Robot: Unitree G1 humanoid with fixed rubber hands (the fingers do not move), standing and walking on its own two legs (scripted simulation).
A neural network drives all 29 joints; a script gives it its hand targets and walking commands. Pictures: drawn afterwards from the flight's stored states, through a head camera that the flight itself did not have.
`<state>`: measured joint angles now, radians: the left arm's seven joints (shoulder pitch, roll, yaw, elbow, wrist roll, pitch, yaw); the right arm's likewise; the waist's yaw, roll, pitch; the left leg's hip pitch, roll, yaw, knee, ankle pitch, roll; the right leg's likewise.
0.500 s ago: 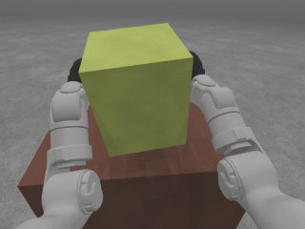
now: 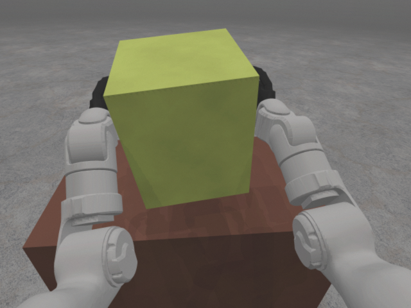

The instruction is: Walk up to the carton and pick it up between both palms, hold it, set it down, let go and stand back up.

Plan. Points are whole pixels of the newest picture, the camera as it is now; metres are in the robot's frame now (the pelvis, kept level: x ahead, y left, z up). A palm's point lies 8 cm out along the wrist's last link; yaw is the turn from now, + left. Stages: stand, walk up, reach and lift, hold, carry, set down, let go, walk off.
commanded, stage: hold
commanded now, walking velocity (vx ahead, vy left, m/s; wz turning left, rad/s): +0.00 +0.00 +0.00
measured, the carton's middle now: (186, 118) +0.38 +0.01 +0.27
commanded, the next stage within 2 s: none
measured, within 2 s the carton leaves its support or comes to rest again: neither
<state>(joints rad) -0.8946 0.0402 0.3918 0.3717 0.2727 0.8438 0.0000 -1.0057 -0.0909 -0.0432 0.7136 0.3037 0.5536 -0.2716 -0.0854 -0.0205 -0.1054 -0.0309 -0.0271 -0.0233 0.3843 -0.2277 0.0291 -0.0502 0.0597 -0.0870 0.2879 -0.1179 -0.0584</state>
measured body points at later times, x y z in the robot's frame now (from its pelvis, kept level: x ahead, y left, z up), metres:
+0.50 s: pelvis +0.00 +0.01 +0.00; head -0.09 +0.02 +0.44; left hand +0.38 +0.16 +0.28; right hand +0.38 -0.13 +0.29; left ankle +0.00 +0.10 -0.75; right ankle +0.04 -0.08 -0.75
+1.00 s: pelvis +0.01 +0.01 +0.00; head -0.09 +0.03 +0.44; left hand +0.38 +0.16 +0.27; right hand +0.38 -0.13 +0.29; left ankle +0.00 +0.10 -0.75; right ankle +0.04 -0.08 -0.75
